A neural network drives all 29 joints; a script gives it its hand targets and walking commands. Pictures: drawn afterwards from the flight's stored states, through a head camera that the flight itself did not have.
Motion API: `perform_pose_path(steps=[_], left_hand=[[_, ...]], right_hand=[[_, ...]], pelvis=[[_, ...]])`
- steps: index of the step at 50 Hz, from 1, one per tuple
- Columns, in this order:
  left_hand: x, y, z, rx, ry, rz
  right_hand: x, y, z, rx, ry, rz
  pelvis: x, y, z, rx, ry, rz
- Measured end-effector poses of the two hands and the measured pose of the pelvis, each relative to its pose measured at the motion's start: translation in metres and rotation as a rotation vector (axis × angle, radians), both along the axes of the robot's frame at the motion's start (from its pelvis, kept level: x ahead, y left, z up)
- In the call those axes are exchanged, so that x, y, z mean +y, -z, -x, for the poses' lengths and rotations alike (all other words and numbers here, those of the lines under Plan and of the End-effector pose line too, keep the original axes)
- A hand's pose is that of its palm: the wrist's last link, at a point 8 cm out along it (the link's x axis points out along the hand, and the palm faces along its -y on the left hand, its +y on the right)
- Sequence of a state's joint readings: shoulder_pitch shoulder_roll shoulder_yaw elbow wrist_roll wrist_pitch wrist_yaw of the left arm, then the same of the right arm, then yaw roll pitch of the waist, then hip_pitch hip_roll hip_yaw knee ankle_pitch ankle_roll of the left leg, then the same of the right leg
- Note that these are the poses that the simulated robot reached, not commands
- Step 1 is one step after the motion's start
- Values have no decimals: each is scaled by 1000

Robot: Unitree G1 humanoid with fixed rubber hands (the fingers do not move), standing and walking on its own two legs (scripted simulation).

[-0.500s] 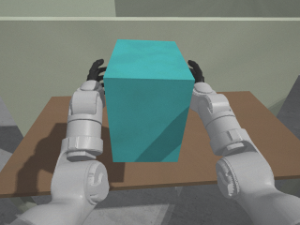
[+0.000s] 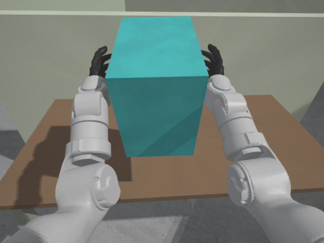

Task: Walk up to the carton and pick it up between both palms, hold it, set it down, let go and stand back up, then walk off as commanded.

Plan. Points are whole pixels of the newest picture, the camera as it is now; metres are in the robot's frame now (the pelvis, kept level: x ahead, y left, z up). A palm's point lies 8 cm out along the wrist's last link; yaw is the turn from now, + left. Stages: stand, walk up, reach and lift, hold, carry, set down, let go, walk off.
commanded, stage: set down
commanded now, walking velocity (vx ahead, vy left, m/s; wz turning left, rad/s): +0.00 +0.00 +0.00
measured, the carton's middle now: (158, 87) +0.43 +0.00 +0.23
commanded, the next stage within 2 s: none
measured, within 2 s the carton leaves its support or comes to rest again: neither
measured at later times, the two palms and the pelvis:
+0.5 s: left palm (105, 90) +0.43 +0.14 +0.22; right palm (207, 96) +0.41 -0.13 +0.21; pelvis +0.02 +0.01 +0.00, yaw +0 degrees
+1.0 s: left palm (110, 96) +0.45 +0.13 +0.19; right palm (206, 99) +0.43 -0.13 +0.19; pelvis +0.03 +0.01 +0.00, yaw +0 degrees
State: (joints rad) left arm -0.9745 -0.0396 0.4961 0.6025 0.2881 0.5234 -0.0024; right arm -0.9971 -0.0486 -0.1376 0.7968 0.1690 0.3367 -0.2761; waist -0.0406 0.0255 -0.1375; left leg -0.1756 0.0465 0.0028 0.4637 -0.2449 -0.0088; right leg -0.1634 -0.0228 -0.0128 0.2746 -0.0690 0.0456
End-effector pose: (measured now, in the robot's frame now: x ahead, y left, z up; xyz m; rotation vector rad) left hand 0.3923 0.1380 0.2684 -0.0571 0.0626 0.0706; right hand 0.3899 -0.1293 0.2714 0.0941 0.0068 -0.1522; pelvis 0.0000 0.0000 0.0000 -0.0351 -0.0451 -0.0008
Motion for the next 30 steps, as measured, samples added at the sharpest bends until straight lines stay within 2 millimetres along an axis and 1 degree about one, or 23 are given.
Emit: perform_pose_path(steps=[9, 12, 16, 21, 30], left_hand=[[-4, 37, -30, 51, 46, -26], [-7, 43, -38, 47, 61, -63], [-7, 47, -42, 39, 70, -94], [-4, 50, -41, 42, 68, -103], [-1, 47, -37, 20, 66, -97]], right_hand=[[-4, 38, -20, 46, 41, 37], [-6, 49, -23, 46, 54, 60], [-6, 60, -23, 42, 64, 85], [-2, 65, -23, 45, 62, 97], [0, 60, -20, 20, 61, 95]], pelvis=[[-1, -1, -7, -22, -2, -1], [1, -1, -12, -17, -2, 1], [3, -1, -17, -16, -2, 4], [5, -1, -18, -19, -3, 5], [5, -1, -16, -27, -3, 5]])
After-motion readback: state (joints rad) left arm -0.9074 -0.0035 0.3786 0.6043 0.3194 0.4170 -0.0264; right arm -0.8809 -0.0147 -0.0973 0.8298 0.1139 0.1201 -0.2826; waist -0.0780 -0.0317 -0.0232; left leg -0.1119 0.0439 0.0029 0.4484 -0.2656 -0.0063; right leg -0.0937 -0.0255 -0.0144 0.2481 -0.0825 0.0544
